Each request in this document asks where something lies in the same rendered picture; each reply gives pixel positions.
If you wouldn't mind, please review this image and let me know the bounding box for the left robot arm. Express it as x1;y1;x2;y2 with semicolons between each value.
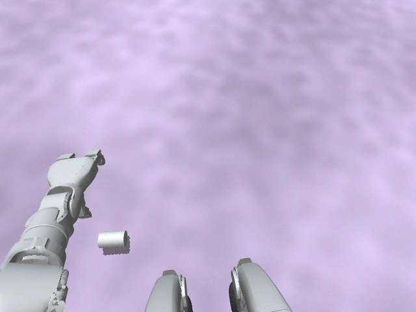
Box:
0;183;84;312

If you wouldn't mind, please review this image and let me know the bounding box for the left robot hand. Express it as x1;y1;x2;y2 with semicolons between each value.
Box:
47;149;105;218

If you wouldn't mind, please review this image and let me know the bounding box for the can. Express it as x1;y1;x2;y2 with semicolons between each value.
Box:
97;231;127;248

